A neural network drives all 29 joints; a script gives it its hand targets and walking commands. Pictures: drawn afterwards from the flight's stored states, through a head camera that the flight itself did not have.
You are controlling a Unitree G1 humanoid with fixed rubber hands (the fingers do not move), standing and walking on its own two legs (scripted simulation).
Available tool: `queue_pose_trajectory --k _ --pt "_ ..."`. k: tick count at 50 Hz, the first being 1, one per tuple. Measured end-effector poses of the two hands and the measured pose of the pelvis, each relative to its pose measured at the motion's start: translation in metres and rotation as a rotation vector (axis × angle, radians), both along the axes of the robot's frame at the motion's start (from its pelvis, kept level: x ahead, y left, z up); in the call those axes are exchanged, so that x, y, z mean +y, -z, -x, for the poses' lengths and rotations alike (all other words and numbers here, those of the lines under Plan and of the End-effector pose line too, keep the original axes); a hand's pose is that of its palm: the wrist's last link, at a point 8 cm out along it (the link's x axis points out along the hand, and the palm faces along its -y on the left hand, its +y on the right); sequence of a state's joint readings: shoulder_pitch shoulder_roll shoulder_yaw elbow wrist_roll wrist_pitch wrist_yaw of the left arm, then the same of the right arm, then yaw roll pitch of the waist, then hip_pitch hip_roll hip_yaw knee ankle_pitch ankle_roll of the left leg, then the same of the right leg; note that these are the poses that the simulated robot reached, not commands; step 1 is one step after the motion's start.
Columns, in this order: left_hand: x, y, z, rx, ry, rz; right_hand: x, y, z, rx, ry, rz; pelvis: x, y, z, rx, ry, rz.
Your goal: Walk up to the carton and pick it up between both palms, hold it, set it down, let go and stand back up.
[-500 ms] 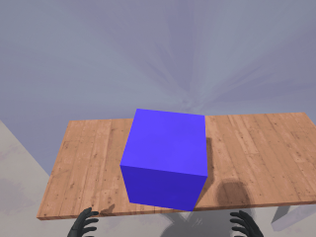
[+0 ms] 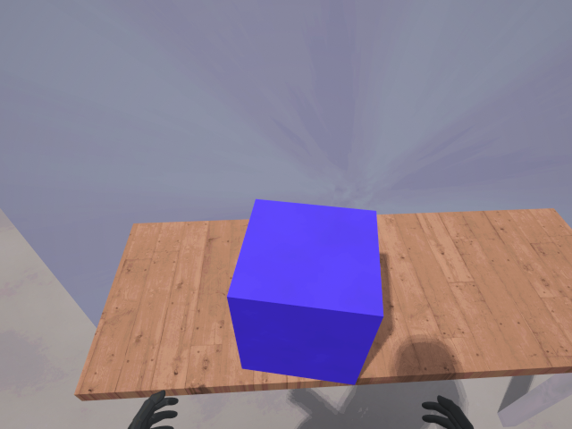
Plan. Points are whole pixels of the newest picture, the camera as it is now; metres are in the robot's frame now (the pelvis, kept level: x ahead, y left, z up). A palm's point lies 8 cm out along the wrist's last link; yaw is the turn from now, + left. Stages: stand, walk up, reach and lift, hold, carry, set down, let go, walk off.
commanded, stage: stand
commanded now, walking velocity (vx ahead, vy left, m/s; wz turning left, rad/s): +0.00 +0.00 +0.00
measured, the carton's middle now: (306, 293) +0.38 -0.01 -0.06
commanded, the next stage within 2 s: none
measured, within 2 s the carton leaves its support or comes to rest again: neither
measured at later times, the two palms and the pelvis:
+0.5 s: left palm out of the picture -0.01 +0.26 -0.13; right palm out of the picture +0.01 -0.22 -0.13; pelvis -0.02 +0.02 +0.00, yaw +1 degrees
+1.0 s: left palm out of the picture -0.11 +0.26 -0.14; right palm out of the picture -0.06 -0.21 -0.14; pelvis -0.05 +0.03 +0.00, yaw +1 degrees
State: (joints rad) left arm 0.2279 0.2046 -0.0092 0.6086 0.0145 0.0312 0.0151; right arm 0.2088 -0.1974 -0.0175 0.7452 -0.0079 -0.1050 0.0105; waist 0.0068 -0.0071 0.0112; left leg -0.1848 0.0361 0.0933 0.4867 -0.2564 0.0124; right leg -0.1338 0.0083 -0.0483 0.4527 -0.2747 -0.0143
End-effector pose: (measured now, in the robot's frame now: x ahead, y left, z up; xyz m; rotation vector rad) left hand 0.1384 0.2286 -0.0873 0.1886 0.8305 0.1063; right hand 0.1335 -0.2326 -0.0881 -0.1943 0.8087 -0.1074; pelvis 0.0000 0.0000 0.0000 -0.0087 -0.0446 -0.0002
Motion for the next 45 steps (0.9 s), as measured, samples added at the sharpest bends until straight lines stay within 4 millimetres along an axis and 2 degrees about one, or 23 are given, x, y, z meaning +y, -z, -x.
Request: queue_pose_trajectory --k 8,16,27,45 --pt "0.018 0.021 0.059 0.131 -0.055 -0.01 -0.002 0.024 0.046 0.187 0.03 0.007 0.006 0.001 -0.003 -0.006 -0.009 0.005" --pt "0.027 0.032 0.112 0.274 -0.084 -0.017 0.001 0.036 0.092 0.31 0.051 0.01 0.012 0.0 0.005 -0.016 -0.014 0.006" --pt "0.029 0.044 0.156 0.364 -0.103 0.001 0.012 0.042 0.134 0.389 0.066 0.01 0.021 0.0 0.022 -0.028 -0.025 0.005" --pt "0.028 0.054 0.23 0.524 -0.148 0.025 0.028 0.052 0.186 0.484 0.104 -0.006 0.031 0.002 0.049 -0.011 -0.026 -0.003"
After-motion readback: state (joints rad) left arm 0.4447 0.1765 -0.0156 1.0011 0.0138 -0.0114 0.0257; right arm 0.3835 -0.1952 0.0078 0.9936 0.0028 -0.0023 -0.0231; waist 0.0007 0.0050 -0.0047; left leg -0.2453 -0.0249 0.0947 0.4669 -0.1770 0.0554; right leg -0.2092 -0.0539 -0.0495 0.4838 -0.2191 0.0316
